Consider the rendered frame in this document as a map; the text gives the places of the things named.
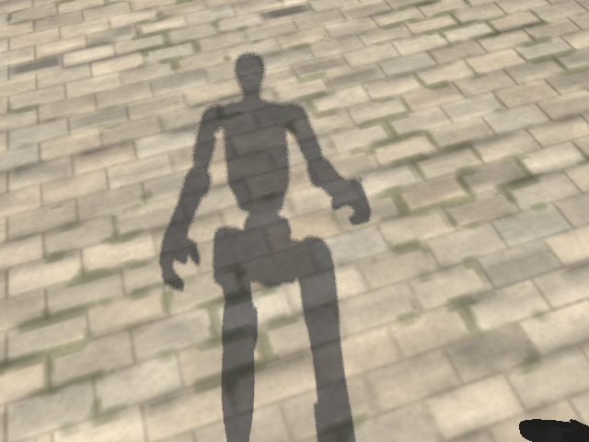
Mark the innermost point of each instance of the right robot hand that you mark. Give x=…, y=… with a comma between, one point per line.
x=537, y=430

